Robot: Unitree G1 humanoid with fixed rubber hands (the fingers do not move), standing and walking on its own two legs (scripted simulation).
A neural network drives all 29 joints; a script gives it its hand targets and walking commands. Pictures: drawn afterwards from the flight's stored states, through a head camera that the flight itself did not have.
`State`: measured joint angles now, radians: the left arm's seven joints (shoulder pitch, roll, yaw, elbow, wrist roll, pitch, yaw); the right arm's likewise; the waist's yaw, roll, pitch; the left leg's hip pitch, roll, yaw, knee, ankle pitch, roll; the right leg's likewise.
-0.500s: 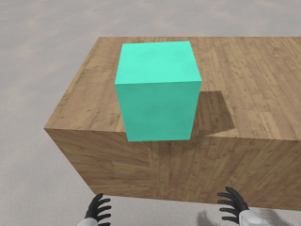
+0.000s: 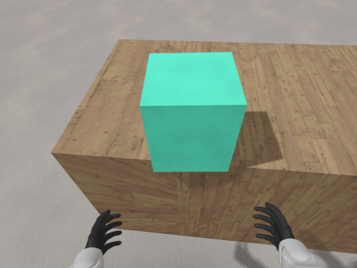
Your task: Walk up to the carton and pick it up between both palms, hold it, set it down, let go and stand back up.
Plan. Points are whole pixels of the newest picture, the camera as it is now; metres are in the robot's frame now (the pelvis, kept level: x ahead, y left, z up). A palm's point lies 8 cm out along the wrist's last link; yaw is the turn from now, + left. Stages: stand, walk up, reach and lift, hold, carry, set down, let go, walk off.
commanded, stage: reach and lift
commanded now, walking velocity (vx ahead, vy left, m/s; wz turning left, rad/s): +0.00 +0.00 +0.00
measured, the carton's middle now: (190, 115) +0.47 -0.02 +0.06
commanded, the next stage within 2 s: none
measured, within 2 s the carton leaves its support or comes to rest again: neither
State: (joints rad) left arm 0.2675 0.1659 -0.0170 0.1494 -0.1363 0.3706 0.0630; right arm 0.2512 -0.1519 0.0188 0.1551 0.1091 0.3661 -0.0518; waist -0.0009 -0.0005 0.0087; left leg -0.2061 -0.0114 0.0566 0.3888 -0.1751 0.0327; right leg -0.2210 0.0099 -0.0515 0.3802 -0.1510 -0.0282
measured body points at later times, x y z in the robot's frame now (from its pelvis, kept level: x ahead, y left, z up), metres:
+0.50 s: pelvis +0.01 +0.00 +0.00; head +0.00 +0.00 +0.45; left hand +0.21 +0.21 +0.01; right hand +0.22 -0.21 +0.01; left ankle +0.02 +0.10 -0.74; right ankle +0.03 -0.10 -0.74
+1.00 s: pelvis +0.01 -0.01 +0.01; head +0.01 -0.01 +0.46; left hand +0.25 +0.21 +0.06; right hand +0.26 -0.20 +0.06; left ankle +0.02 +0.10 -0.74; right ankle +0.03 -0.10 -0.74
